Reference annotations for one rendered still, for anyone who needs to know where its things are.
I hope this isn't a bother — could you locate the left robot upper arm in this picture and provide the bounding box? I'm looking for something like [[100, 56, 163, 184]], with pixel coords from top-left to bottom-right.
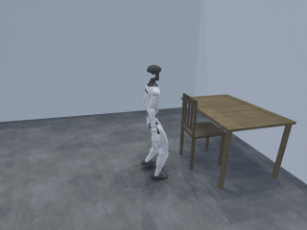
[[143, 82, 148, 103]]

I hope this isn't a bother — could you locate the chair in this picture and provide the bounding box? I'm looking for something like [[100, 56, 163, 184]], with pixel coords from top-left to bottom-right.
[[179, 93, 226, 171]]

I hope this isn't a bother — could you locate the robot right forearm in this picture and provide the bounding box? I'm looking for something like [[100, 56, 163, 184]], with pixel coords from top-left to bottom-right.
[[148, 109, 157, 134]]

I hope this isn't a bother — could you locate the right robot foot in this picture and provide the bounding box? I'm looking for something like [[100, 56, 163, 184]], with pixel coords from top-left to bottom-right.
[[151, 173, 168, 180]]

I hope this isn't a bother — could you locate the table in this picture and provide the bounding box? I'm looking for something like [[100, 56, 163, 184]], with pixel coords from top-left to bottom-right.
[[181, 94, 296, 190]]

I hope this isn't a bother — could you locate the right robot hand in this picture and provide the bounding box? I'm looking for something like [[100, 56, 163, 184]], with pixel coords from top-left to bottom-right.
[[151, 134, 161, 149]]

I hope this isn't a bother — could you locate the robot left shin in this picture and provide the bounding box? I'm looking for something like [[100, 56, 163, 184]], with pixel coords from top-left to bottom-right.
[[146, 143, 161, 162]]

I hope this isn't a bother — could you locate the right robot upper arm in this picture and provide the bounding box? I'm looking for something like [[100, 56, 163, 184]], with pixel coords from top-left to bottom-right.
[[147, 87, 160, 114]]

